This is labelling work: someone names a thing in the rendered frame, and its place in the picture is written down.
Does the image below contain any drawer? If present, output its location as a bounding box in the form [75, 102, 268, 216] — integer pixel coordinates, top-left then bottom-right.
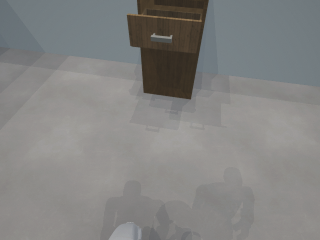
[127, 8, 202, 54]

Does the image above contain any left robot thigh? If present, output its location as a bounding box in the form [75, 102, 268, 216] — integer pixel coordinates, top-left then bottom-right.
[108, 223, 142, 240]

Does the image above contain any handle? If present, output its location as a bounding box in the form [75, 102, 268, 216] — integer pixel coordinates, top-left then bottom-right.
[150, 33, 173, 43]

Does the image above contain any cabinet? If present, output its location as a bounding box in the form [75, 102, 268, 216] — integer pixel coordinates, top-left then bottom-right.
[137, 0, 209, 100]

